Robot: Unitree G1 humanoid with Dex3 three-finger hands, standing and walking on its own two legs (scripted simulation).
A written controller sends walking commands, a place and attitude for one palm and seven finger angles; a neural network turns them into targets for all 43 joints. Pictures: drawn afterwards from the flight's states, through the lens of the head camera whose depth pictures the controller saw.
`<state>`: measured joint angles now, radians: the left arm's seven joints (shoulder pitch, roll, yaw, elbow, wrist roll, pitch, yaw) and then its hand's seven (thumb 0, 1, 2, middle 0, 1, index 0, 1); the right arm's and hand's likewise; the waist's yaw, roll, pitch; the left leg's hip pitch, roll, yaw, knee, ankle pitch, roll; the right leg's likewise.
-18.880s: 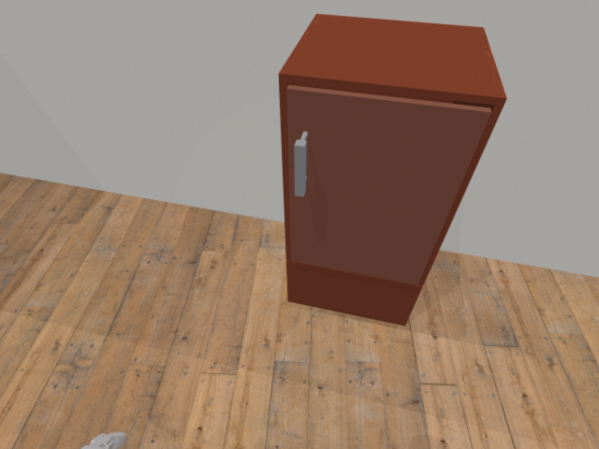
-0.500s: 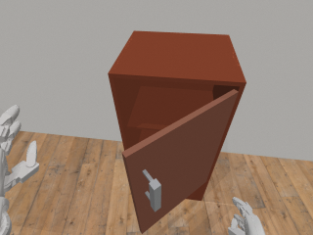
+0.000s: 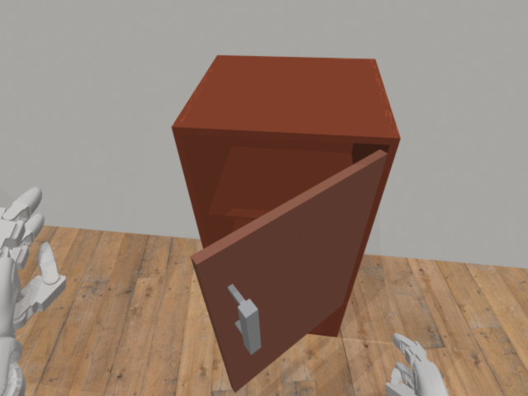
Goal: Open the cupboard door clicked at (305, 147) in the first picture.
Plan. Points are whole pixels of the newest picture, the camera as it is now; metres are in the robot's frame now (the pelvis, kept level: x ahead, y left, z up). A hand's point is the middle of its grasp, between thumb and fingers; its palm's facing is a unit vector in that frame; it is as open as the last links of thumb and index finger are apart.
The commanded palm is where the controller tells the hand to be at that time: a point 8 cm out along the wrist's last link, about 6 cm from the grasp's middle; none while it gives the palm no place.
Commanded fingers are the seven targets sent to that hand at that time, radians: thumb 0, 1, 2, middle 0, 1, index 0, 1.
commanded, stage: step back with the hand held close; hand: left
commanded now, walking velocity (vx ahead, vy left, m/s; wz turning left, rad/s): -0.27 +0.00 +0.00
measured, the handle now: (243, 319) +0.26 +0.08 -0.06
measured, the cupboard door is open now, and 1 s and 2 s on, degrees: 44 44 44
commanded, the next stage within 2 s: stop stepping back and stand still in 1.12 s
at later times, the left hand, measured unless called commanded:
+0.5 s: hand (19, 316) +0.14 +0.28 +0.16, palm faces +0.39 -0.77 -0.51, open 7.4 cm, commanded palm +0.09 +0.32 +0.17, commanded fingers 0.00 0.90 0.90 -0.20 -0.30 -0.20 -0.30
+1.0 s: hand out of the picture +0.04 +0.30 +0.16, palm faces +0.52 -0.73 -0.43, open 7.4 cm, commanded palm -0.03 +0.34 +0.17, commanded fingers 0.00 0.90 0.90 -0.20 -0.30 -0.20 -0.30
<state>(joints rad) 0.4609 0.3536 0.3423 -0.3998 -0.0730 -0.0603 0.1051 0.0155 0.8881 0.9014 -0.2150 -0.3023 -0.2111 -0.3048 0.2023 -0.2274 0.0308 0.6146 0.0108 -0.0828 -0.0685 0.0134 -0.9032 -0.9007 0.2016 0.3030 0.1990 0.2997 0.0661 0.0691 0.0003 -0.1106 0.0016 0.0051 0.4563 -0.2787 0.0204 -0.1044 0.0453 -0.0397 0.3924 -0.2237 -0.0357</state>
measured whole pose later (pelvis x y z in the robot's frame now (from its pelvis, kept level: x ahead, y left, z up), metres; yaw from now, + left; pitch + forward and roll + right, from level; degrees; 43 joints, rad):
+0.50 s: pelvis -0.06 +0.03 -0.01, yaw -2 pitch -1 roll -1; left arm 0.56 0.43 0.42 -0.49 -0.03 -0.16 0.14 0.01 0.89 0.90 -0.22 -0.30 -0.21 -0.31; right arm 0.20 -0.23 -0.01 0.55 0.01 0.00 -0.08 0.01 -0.90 -0.90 0.20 0.30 0.20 0.30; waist 0.00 0.02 0.02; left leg -0.29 -0.02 0.06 0.53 -0.22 0.06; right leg -0.31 0.02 0.01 0.49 -0.16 0.00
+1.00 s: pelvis -0.15 +0.03 -0.03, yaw +5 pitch -2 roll +0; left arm 0.47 0.39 0.44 -0.55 -0.01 -0.24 0.16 0.01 0.89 0.90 -0.22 -0.30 -0.21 -0.31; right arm 0.19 -0.23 -0.02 0.60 -0.01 -0.06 -0.05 0.01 -0.90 -0.90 0.20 0.30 0.20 0.30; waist 0.00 -0.02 0.07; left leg -0.53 -0.03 0.06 0.82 -0.45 0.02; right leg -0.49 0.02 0.05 0.66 -0.14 0.01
